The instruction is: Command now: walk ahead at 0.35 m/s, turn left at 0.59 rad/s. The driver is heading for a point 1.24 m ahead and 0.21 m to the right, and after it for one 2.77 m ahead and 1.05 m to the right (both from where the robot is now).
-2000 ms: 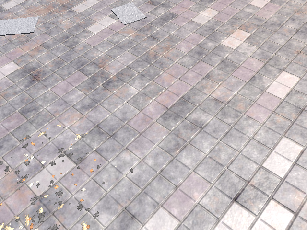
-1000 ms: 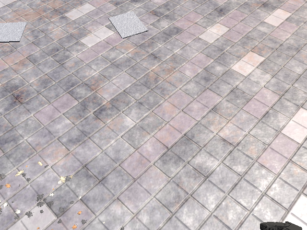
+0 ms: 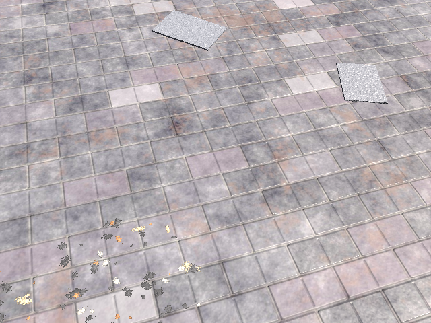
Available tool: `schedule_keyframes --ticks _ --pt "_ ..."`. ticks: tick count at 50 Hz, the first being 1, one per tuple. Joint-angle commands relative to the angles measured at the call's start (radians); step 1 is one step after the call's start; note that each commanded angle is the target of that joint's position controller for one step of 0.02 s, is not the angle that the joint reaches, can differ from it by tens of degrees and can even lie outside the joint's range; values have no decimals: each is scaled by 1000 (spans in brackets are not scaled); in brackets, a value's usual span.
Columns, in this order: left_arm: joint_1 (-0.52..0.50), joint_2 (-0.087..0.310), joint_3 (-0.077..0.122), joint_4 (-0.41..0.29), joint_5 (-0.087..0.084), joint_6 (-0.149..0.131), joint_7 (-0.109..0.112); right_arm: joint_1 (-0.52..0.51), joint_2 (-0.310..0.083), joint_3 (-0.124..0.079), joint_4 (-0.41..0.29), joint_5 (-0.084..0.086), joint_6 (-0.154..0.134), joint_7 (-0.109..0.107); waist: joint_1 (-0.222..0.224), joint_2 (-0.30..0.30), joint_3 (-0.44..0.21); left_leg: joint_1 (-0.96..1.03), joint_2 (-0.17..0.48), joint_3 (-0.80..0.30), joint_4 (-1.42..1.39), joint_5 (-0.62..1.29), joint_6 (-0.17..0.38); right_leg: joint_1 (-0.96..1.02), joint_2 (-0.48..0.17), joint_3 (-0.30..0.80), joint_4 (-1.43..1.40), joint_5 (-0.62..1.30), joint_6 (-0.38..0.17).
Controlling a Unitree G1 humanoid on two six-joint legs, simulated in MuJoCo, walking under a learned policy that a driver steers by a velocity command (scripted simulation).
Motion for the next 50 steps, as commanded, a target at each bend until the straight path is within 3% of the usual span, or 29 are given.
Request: schedule_keyframes --ticks 1,4,7,11,14,15,16,17,18,19,20,22,23,25,28,29,30,31,32,33,35,37,39,41,43,46,48,49,50 --pt "-68 120 30 -106 28 -27 -2 -28 -152 -33 -82 -16 -18 -21 1 136 -19 202 238 -321 -273 453 178 -256 -30 45 -66 131 11" --pt "-115 63 13 -125 31 -4 0 1 -187 -48 -68 -7 -9 -49 5 95 -33 124 172 -195 -233 758 148 -171 39 3 -241 243 45" --pt "-233 13 -10 -158 19 -1 -13 60 -186 -53 -42 10 14 -72 -42 129 -36 84 122 -173 -196 703 80 -73 107 -7 -499 409 38" --pt "-285 44 -4 -162 10 -7 -44 111 -174 -52 -22 7 34 -92 -63 137 -60 169 161 -257 -142 586 48 -13 122 32 -647 493 7" --pt "-180 86 13 -131 28 -20 -40 68 -156 -46 -37 -7 28 -87 -9 155 -103 235 164 -298 9 700 45 99 119 32 -696 438 -48" --pt "-124 100 17 -122 43 -28 -32 49 -139 -39 -47 -6 25 -79 32 124 -147 222 114 -276 128 705 20 229 92 25 -766 596 -80" --pt "-57 151 21 -130 67 -32 -24 81 -91 -20 -74 -26 20 -72 35 -4 -282 57 39 -268 365 395 -18 524 -90 190 -669 983 -171" --pt "-37 136 13 -118 62 -14 -23 261 -56 -6 -39 -18 20 -67 -23 -227 -420 -186 -107 -230 680 -432 -93 784 -346 510 -644 1209 -389" --pt "-37 82 4 -123 20 3 -26 284 -173 -26 -13 -10 29 -59 -12 -115 -455 -215 -54 -272 773 -441 -103 732 -341 585 -692 899 -392" --pt "-98 51 -7 -136 5 16 -23 173 -208 -40 -27 3 47 -61 5 -45 -306 -262 -21 -234 809 -373 -128 609 -281 483 -731 683 -345" --pt "-147 21 -22 -132 10 30 -24 112 -191 -36 -35 2 67 -68 -5 3 -210 -268 9 -196 769 -322 -141 475 -225 407 -777 514 -301" --pt "-229 11 -32 -119 24 50 -26 101 -137 -27 -38 -6 100 -71 -57 -41 -83 -153 61 -147 562 -266 -154 218 -131 291 -866 262 -236" --pt "-250 23 -26 -114 32 55 -26 116 -98 -15 -30 -9 103 -72 -64 -85 -60 -75 56 -98 450 -254 -157 140 -83 227 -888 246 -218" --pt "-232 43 -17 -99 33 60 -21 111 -60 1 -23 -21 90 -71 -45 -121 -89 1 59 -64 288 -227 -151 150 -73 189 -878 303 -230" --pt "-222 60 -17 -85 9 70 -12 127 -75 -3 2 -25 80 -61 -60 -85 -139 145 51 -33 55 51 -109 140 -84 180 -848 152 -211" --pt "-202 33 -29 -73 8 71 -13 108 -72 -2 0 -37 80 -58 -59 -69 -125 201 53 -42 -5 88 -88 86 -59 178 -852 17 -169" --pt "-175 6 -40 -56 14 68 -19 80 -94 -4 -20 -55 79 -60 -53 -25 -95 229 108 -107 -45 109 -57 24 -28 165 -840 -108 -106" --pt "-158 23 -36 -61 20 69 -25 37 -162 -17 -40 -55 79 -66 -10 69 -30 110 172 -177 -93 -71 -15 28 35 107 -796 -148 -53" --pt "-188 29 -33 -74 17 71 -24 15 -149 -18 -30 -48 73 -68 -5 146 -3 -33 164 -172 -133 -267 7 124 72 58 -742 -59 -26" --pt "-209 36 -31 -83 16 71 -20 -10 -129 -14 -39 -48 64 -70 -12 166 21 -58 154 -165 -160 -292 -2 139 89 48 -680 15 -19" --pt "-177 43 -21 -75 5 72 -13 -18 -148 -25 -44 -45 49 -78 -7 209 23 -9 187 -181 -160 -153 -4 89 114 20 -587 113 -31" --pt "-152 45 -12 -74 -6 77 -15 37 -157 -34 -47 -31 39 -88 -39 219 -11 65 269 -242 -176 -213 55 10 135 -25 -458 1 -46" --pt "-212 41 -9 -114 -18 76 -29 83 -180 -43 -50 -21 26 -95 -83 221 35 111 403 -380 -245 -278 143 -143 73 -3 -267 -128 -63" --pt "-233 29 -11 -134 -30 73 -41 87 -170 -42 -47 -16 8 -95 -87 174 83 205 436 -393 -265 -206 156 -282 15 43 -218 -175 -74" --pt "-229 17 -19 -132 -28 68 -55 56 -177 -46 -52 -8 3 -85 -88 146 70 238 391 -280 -264 -88 121 -238 4 4 -296 -118 -69" --pt "-141 29 -14 -103 -26 67 -68 -10 -203 -55 -62 -1 8 -61 -38 145 21 111 304 -86 -218 25 71 59 70 -109 -459 31 -58" --pt "34 79 19 -44 -22 72 -58 -10 -180 -47 -61 3 4 -53 47 101 -59 8 241 32 6 189 20 354 168 -165 -562 128 -79" --pt "159 139 47 -23 -30 73 -47 -11 -135 -34 -72 -11 -6 -52 108 -11 -113 -123 194 121 290 217 -45 538 98 -8 -613 117 -133" --pt "217 292 69 -47 -19 61 -34 -46 -26 -1 -160 -38 -29 -53 90 -344 -152 -489 14 86 677 -269 -134 706 -203 655 -829 11 -340"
